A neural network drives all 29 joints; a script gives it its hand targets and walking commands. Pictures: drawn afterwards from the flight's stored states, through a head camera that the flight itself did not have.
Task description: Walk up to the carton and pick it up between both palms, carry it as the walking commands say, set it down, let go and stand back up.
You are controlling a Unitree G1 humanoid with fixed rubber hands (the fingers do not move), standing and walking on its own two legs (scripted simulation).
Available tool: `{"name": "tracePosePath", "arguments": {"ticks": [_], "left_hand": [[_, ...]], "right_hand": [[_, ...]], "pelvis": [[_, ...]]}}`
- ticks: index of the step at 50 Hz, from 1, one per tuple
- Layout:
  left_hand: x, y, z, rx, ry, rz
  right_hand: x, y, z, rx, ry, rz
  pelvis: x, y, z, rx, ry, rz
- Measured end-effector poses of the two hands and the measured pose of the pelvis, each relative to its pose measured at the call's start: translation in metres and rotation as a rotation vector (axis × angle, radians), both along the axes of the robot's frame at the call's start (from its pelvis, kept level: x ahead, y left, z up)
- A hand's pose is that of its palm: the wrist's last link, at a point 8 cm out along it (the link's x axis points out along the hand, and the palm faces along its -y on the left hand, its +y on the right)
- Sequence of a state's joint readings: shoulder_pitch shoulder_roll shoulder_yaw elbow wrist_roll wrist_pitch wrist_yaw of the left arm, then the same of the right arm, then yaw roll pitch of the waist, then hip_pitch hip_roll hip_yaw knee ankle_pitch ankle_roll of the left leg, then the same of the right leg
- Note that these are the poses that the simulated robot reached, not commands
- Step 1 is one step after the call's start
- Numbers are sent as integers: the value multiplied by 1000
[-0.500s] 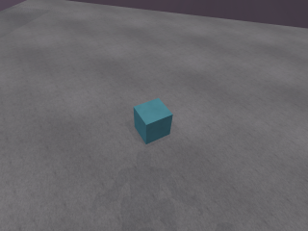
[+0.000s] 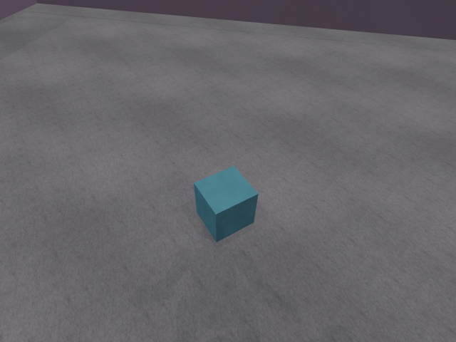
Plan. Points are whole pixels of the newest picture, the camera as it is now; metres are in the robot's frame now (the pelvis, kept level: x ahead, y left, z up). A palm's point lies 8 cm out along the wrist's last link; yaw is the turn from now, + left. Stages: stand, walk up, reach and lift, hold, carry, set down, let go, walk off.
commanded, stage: walk up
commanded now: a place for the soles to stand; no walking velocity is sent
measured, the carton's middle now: (225, 203) +0.89 -0.03 -0.64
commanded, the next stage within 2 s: none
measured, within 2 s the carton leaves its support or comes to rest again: neither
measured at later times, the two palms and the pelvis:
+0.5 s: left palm (38, 337) +0.19 +0.35 -0.12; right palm (366, 275) +0.27 -0.29 -0.07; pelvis +0.18 +0.02 +0.00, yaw +3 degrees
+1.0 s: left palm (70, 256) +0.34 +0.33 -0.10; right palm (342, 215) +0.43 -0.30 -0.10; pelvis +0.34 +0.01 +0.00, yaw +3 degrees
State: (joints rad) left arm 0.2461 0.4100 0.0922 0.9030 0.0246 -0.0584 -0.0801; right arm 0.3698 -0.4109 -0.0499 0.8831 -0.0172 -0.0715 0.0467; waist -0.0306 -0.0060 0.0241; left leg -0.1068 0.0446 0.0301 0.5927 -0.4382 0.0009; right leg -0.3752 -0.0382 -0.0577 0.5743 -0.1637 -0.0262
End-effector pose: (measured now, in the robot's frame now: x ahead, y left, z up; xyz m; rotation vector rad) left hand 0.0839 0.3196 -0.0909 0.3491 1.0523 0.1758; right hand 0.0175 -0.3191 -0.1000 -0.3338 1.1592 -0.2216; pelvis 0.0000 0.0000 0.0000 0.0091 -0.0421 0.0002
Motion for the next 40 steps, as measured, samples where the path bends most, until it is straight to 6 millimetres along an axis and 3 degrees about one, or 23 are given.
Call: {"name": "tracePosePath", "arguments": {"ticks": [4,10,16,20,24,30,36,40], "left_hand": [[31,-13,9,11,-73,24],[38,-15,16,10,-33,89],[42,5,4,-3,45,133],[61,26,-17,-9,86,148],[97,30,-26,-18,117,121],[163,16,-17,-42,87,51],[222,0,-11,-4,42,17],[244,-5,-6,17,-2,60]], "right_hand": [[40,-7,-7,8,30,27],[113,-1,2,26,-4,98],[188,16,12,18,-45,167],[231,26,14,-30,-105,181],[249,29,23,-48,-146,123],[259,20,30,-56,-101,85],[278,-8,9,-39,-44,47],[307,-14,-4,-27,7,60]], "pelvis": [[28,-8,0,-4,-3,24],[68,-7,10,-9,-5,55],[109,5,8,-15,-6,65],[143,21,-5,-8,-7,59],[169,23,-4,0,-12,50],[206,17,6,-3,0,33],[250,-2,-4,-14,4,19],[276,-8,-7,-21,7,40]]}}
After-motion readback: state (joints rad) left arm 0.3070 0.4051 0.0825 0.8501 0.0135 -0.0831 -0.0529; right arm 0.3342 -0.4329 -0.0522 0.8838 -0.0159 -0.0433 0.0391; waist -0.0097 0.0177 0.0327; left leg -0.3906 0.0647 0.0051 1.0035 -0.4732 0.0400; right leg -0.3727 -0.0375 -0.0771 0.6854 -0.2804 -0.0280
